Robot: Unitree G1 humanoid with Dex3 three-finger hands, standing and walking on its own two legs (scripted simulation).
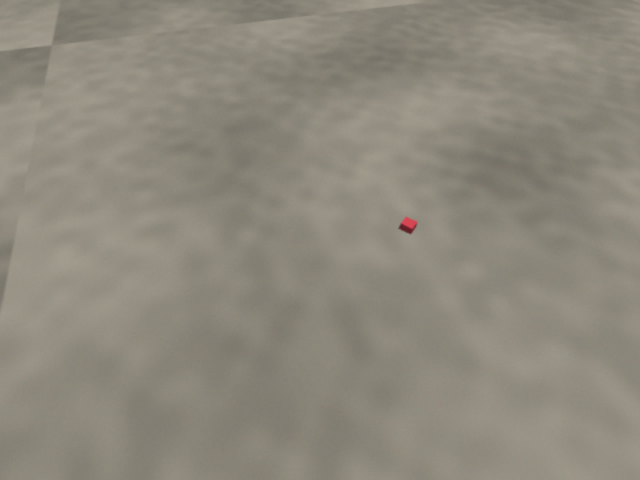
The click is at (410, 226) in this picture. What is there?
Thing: small box
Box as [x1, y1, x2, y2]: [400, 217, 416, 233]
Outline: 405,217 400,225 400,228 410,233 415,227 416,221
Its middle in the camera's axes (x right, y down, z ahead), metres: +0.39 -0.06 +1.70
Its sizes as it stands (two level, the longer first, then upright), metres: 0.056 0.052 0.033
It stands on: the floor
